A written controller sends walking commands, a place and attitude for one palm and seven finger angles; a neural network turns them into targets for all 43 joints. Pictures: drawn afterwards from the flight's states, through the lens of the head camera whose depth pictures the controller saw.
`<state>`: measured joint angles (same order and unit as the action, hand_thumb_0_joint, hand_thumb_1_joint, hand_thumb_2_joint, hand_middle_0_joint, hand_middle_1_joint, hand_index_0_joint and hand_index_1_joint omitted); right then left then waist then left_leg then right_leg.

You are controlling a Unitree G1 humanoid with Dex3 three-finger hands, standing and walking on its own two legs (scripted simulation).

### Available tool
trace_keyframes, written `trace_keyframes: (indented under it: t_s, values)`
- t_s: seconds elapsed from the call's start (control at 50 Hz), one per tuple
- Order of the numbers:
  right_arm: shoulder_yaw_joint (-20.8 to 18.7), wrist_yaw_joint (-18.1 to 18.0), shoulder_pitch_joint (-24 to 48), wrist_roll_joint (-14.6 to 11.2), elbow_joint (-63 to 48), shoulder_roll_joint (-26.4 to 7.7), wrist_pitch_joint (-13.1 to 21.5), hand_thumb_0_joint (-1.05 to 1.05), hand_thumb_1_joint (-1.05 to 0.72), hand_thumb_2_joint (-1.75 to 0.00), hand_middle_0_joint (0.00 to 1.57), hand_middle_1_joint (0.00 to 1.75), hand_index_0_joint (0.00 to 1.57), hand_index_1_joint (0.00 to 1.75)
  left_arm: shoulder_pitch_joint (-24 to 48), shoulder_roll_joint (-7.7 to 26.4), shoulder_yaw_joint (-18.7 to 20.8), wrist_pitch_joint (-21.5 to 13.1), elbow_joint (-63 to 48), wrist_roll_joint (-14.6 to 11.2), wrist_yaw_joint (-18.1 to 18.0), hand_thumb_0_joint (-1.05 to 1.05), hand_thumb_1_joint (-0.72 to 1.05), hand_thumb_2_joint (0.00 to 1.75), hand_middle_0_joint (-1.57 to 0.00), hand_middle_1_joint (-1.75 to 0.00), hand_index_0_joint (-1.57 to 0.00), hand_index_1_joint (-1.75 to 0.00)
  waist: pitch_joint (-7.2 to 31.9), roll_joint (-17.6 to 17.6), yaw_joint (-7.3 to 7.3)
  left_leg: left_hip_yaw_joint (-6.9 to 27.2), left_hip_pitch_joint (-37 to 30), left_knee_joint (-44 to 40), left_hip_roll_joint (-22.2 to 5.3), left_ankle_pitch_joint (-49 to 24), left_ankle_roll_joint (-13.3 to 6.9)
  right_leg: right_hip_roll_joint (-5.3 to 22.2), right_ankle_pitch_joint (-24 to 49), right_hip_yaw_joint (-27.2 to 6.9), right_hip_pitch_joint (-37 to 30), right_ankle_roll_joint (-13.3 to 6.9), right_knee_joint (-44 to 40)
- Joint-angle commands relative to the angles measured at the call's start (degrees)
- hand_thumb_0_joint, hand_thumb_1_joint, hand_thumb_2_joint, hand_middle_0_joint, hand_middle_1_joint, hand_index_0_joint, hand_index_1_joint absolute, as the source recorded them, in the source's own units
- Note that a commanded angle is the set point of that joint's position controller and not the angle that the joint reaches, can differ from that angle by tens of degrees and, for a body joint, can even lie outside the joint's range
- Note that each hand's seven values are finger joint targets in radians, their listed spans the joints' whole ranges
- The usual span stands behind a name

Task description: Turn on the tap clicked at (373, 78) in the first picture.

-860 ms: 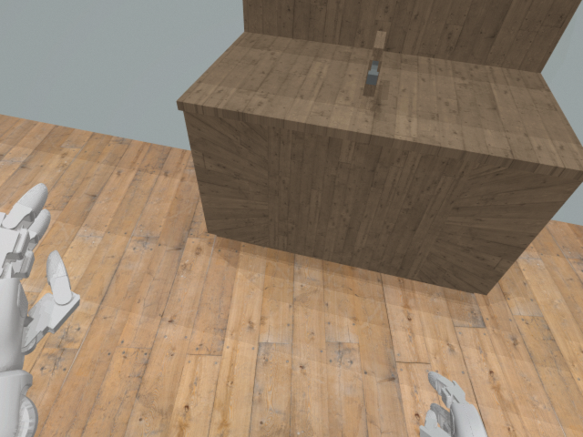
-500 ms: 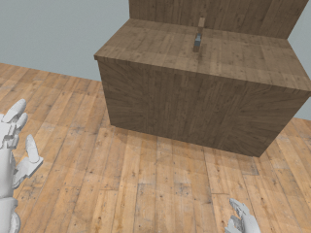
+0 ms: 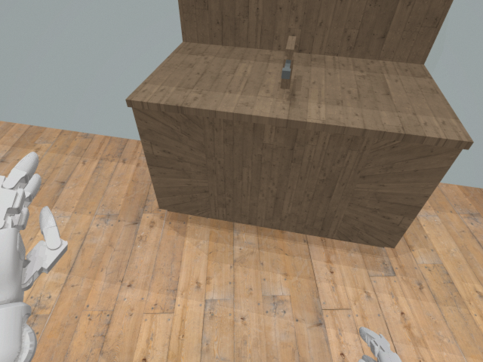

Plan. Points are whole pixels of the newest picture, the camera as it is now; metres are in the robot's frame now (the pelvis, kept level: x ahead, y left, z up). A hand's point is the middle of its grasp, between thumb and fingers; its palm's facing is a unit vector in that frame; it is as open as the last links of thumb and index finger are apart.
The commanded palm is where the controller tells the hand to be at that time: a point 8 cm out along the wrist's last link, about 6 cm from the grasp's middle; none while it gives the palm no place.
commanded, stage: walk to a spot facing it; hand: left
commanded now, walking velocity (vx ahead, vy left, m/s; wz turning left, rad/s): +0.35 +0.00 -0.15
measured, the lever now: (286, 73) +0.99 -0.09 +0.06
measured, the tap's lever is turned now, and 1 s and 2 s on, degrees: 0 0 0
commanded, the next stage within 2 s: turn to face it in 0.34 s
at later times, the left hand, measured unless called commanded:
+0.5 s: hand (157, 159) +0.37 +0.16 +0.18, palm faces +0.25 -0.82 -0.51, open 7.5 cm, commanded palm +0.31 +0.22 +0.19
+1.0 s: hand (194, 130) +0.45 +0.12 +0.18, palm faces +0.11 -0.91 -0.39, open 7.5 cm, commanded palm +0.40 +0.17 +0.19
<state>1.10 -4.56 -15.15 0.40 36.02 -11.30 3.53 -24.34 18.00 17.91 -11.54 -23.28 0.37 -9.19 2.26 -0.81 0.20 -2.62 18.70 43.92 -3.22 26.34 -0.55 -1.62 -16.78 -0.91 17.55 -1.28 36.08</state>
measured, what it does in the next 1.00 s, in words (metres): walks ahead, turning right: right foot, then left foot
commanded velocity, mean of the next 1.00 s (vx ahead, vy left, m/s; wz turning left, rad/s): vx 0.11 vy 0.00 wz -0.31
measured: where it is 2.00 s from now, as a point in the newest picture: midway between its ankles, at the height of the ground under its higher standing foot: outside the picture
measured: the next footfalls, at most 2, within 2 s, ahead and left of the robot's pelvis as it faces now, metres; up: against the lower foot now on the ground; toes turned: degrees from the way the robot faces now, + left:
right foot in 0.48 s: +0.22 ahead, -0.14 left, +0.00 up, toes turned -17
left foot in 0.86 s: +0.26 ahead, +0.07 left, +0.00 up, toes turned -12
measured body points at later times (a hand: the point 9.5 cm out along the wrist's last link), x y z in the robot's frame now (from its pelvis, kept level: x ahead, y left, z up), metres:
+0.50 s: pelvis +0.11 -0.04 -0.01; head +0.12 -0.05 +0.44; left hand +0.35 +0.20 +0.21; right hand +0.22 -0.27 -0.11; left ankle +0.06 +0.12 -0.72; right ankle +0.19 -0.13 -0.73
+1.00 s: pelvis +0.15 -0.04 +0.01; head +0.16 -0.03 +0.46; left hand +0.43 +0.17 +0.20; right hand +0.24 -0.31 -0.07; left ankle +0.22 +0.08 -0.72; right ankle +0.15 -0.13 -0.71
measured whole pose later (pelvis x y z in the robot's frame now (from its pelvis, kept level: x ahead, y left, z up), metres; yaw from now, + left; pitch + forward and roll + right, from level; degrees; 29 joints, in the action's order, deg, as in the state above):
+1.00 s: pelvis +0.15 -0.04 +0.01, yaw -21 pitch -1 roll +0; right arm -0.1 -3.1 -11.5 -0.1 31.2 -10.6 2.8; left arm -24.5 21.2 21.0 -11.7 -26.6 -1.4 -8.5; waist -1.4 0.8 0.5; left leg -7.2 16.0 32.2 -5.1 14.9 1.0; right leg -2.5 -22.4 0.9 22.0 0.2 42.2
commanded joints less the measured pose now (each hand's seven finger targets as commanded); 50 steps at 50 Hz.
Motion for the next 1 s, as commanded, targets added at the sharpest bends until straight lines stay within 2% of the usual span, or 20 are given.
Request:
trace_keyframes:
  t_s: [0.0, 0.08, 0.12, 0.14, 0.16, 0.22, 0.28, 0.4, 0.42, 0.44, 0.46, 0.48, 0.52, 0.56, 0.62, 0.74, 0.8, 0.86, 0.9, 0.98]
  values:
    - [-2.03, -0.01, 7.97, 0.05, -9.43, -6.0, 3.01, 0.0, -0.9, -0.9, 0.2, 0.3, 0.2, 0.3, 6.45, 13.68, 8.05, -4.5, -13.89, -0.19, -1.35, 0.0, 0.9, 0.9, -0.2, -0.3, -0.2, -0.3, -0.65, 9.35, 0.44, 1.16, 15.68, 4.7, -0.66, 3.65, 0.31, 18.36, -6.18, -27.93, -11.22, -14.48, -19.27]
    - [-2.02, -0.54, 6.75, 0.35, -10.11, -5.84, 2.07, 0.0, -0.9, -0.9, 0.2, 0.3, 0.2, 0.3, 2.93, 12.4, 8.79, -5.21, -16.58, -1.4, -1.01, 0.0, 0.9, 0.9, -0.2, -0.3, -0.2, -0.3, 4.36, 0.99, -1.55, -2.9, -11.02, -18.42, 0.15, -9.95, -0.41, 7.41, -1.07, -8.85, -0.23, -5.8, -5.04]
    - [-3.1, -0.95, 6.91, -0.18, -10.71, -7.8, 2.34, 0.0, -0.9, -0.9, 0.2, 0.3, 0.2, 0.3, 2.09, 11.13, 7.91, -6.13, -17.52, -1.94, -1.0, 0.0, 0.9, 0.9, -0.2, -0.3, -0.2, -0.3, 3.71, -16.54, -1.66, 23.07, -23.23, -28.47, -18.28, -6.46, -8.13, -0.08, -14.48, 2.91, 18.11, 0.57, 17.01]
    - [-2.67, -0.73, 7.17, 0.11, -9.88, -6.62, 2.72, 0.0, -0.9, -0.9, 0.2, 0.3, 0.2, 0.3, 1.78, 12.0, 8.48, -5.83, -14.42, -1.17, -0.86, 0.0, 0.9, 0.9, -0.2, -0.3, -0.2, -0.3, 0.17, -13.89, -2.07, 29.07, -17.25, -32.4, -22.63, -0.09, -11.27, 1.87, -15.54, 0.59, 20.56, 0.35, 25.58]
    - [-2.69, -0.51, 6.95, 0.33, -9.45, -6.35, 3.15, 0.0, -0.9, -0.9, 0.2, 0.3, 0.2, 0.3, 3.01, 10.86, 6.99, -5.52, -14.36, -0.94, -0.55, 0.0, 0.9, 0.9, -0.2, -0.3, -0.2, -0.3, -3.41, -10.93, -2.44, 28.83, -15.43, -31.99, -23.22, -2.44, -13.14, 4.42, -12.93, -0.65, 23.64, 0.53, 28.35]
    - [-3.04, -0.18, 6.31, -0.25, -8.22, -6.58, 4.27, 0.0, -0.9, -0.9, 0.2, 0.3, 0.2, 0.3, 5.69, 10.57, 5.37, -5.05, -17.11, -0.09, -0.11, 0.0, 0.9, 0.9, -0.2, -0.3, -0.2, -0.3, -2.33, -7.8, -1.22, 13.24, -20.17, -27.23, -18.54, -21.89, -10.56, 6.21, -7.76, 3.08, 25.15, 1.51, 24.6]
    - [-3.09, 0.0, 5.6, 0.06, -8.3, -6.8, 4.72, 0.0, -0.9, -0.9, 0.2, 0.3, 0.2, 0.3, 3.28, 10.39, 5.92, -4.06, -16.21, 0.25, 0.13, 0.0, 0.9, 0.9, -0.2, -0.3, -0.2, -0.3, -1.83, -11.27, -1.04, 2.42, -14.75, -27.61, -15.2, -25.33, -7.4, 5.74, -2.38, 7.63, 16.17, 1.77, 15.07]
    - [-3.12, 0.01, 6.86, 0.18, -9.31, -6.44, 4.37, 0.0, -0.9, -0.9, 0.2, 0.3, 0.2, 0.3, 0.54, 12.88, 10.02, -3.79, -14.98, -0.72, 0.13, 0.0, 0.9, 0.9, -0.2, -0.3, -0.2, -0.3, 1.24, -10.33, -0.87, -4.82, -9.18, -16.27, -12.93, -30.45, -4.86, 0.38, 3.56, 14.52, -4.05, 1.05, -4.69]
    - [-3.09, 0.0, 7.4, -0.18, -9.59, -6.27, 4.22, 0.0, -0.9, -0.9, 0.2, 0.3, 0.2, 0.3, -0.12, 13.43, 10.39, -3.5, -13.74, -0.76, 0.13, 0.0, 0.9, 0.9, -0.2, -0.3, -0.2, -0.3, 2.72, -8.03, -0.52, -6.32, -5.23, -9.91, -11.29, -28.38, -4.07, 0.45, 6.4, 13.83, -10.69, 0.65, -7.5]
    - [-3.13, 0.24, 7.19, -0.44, -9.61, -5.81, 4.04, 0.0, -0.9, -0.9, 0.2, 0.3, 0.2, 0.3, -0.31, 13.95, 10.74, -3.57, -13.98, -0.67, 0.03, 0.0, 0.9, 0.9, -0.2, -0.3, -0.2, -0.3, 5.33, -2.32, 0.0, -7.55, 0.37, 0.9, -8.94, -24.97, -2.71, 4.12, 8.87, 7.46, -18.3, -1.77, -8.35]
    - [-3.12, 0.54, 6.97, -0.6, -10.3, -4.69, 3.73, 0.0, -0.9, -0.9, 0.2, 0.3, 0.2, 0.3, -0.45, 16.85, 13.25, -4.13, -14.29, -0.48, -0.45, 0.0, 0.9, 0.9, -0.2, -0.3, -0.2, -0.3, 8.65, 9.32, -0.25, -9.65, 11.13, 16.65, -2.38, -11.44, -0.47, 14.76, 23.32, -11.72, -25.41, -7.83, -9.03]
    - [-3.1, 1.0, 8.64, -0.09, -11.36, -4.7, 4.11, 0.0, -0.9, -0.9, 0.2, 0.3, 0.2, 0.3, -0.84, 17.67, 15.95, -4.72, -14.47, -1.48, -0.52, 0.0, 0.9, 0.9, -0.2, -0.3, -0.2, -0.3, 8.84, 14.14, 0.62, -3.6, 18.94, 27.23, 0.92, 5.85, 0.76, 21.74, 34.98, -25.07, -25.16, -13.19, -11.64]
    - [-4.01, 2.47, 7.19, -0.23, -9.66, -5.71, 2.78, 0.0, -0.9, -0.9, 0.2, 0.3, 0.2, 0.3, -2.44, 15.77, 14.32, -4.78, -16.59, -1.87, 0.31, 0.0, 0.9, 0.9, -0.2, -0.3, -0.2, -0.3, 8.62, 10.14, -0.37, 4.64, 18.27, 31.07, -2.49, 4.01, 2.14, 22.3, 18.8, -26.53, -18.41, -12.6, -14.62]
    - [-2.95, 2.78, 7.94, -0.08, -9.0, -4.86, 1.29, 0.0, -0.9, -0.9, 0.2, 0.3, 0.2, 0.3, -4.34, 14.82, 13.89, -5.85, -18.34, -1.62, 0.01, 0.0, 0.9, 0.9, -0.2, -0.3, -0.2, -0.3, 6.73, 5.37, -1.0, 4.08, 16.63, 29.78, -3.98, -1.76, 3.45, 19.41, 20.82, -16.27, -11.95, -11.07, -14.69]
    - [-3.19, 1.79, 9.37, 0.24, -9.02, -5.24, 1.11, 0.0, -0.9, -0.9, 0.2, 0.3, 0.2, 0.3, -1.05, 15.32, 13.13, -6.32, -21.88, -2.02, -0.15, 0.0, 0.9, 0.9, -0.2, -0.3, -0.2, -0.3, 6.39, 5.71, -1.39, 2.25, 8.55, 17.82, -3.93, -3.78, 3.65, 16.95, 17.43, -9.81, -2.07, -8.93, -16.18]
    - [-2.71, 1.02, 8.47, 0.12, -10.86, -5.1, 1.8, 0.0, -0.9, -0.9, 0.2, 0.3, 0.2, 0.3, -2.17, 14.0, 11.6, -4.74, -17.59, -2.61, -0.8, 0.0, 0.9, 0.9, -0.2, -0.3, -0.2, -0.3, 6.5, 6.27, 1.03, -1.62, 0.72, -2.72, -0.14, -6.58, 2.78, 14.43, 7.91, -13.03, -1.33, -8.33, -16.87]
    - [-3.21, 0.73, 7.1, -0.42, -11.52, -6.11, 1.36, 0.0, -0.9, -0.9, 0.2, 0.3, 0.2, 0.3, 0.62, 12.87, 9.68, -4.07, -16.58, -2.37, -0.83, 0.0, 0.9, 0.9, -0.2, -0.3, -0.2, -0.3, 5.42, 5.13, 0.0, -1.87, -8.56, -15.25, -0.55, -10.93, 1.85, 12.19, 2.48, -13.08, 2.24, -4.91, -15.24]
    - [-3.92, 0.28, 8.79, -1.06, -13.11, -8.35, 1.22, 0.0, -0.9, -0.9, 0.2, 0.3, 0.2, 0.3, 2.51, 12.71, 9.08, -4.09, -16.22, -2.01, -0.38, 0.0, 0.9, 0.9, -0.2, -0.3, -0.2, -0.3, 1.72, -5.91, 1.19, 7.85, -9.51, -22.31, -11.68, -21.01, -2.51, 2.72, 2.1, -7.48, 5.43, 0.44, -6.51]
    - [-2.95, 0.61, 8.77, -0.41, -13.04, -6.41, 1.23, 0.0, -0.9, -0.9, 0.2, 0.3, 0.2, 0.3, 1.56, 11.59, 8.07, -3.89, -14.91, -2.04, 0.26, 0.0, 0.9, 0.9, -0.2, -0.3, -0.2, -0.3, 1.26, -15.4, 1.01, 13.64, -1.94, -28.04, -19.06, -19.19, -6.5, 0.74, -9.47, -0.13, 3.96, 1.91, 10.19]
    - [-3.83, 1.92, 6.32, -0.51, -12.4, -7.52, 3.13, 0.0, -0.9, -0.9, 0.2, 0.3, 0.2, 0.3, 2.08, 10.67, 6.15, -3.53, -18.65, -1.78, 0.63, 0.0, 0.9, 0.9, -0.2, -0.3, -0.2, -0.3, 3.01, -12.71, 0.33, 3.69, -8.18, -19.73, -16.64, -36.89, -5.04, 1.05, -6.62, 3.78, 3.46, 2.58, 5.51]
